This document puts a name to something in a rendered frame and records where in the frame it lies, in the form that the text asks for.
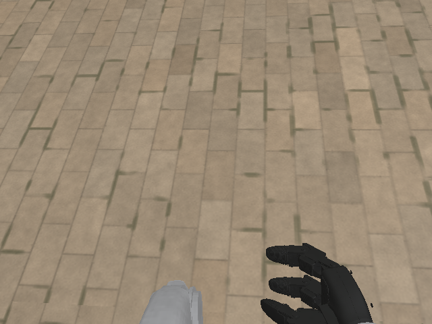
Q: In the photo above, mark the right robot hand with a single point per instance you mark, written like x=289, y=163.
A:
x=337, y=299

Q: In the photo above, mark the robot left thigh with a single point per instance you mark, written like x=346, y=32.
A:
x=174, y=304

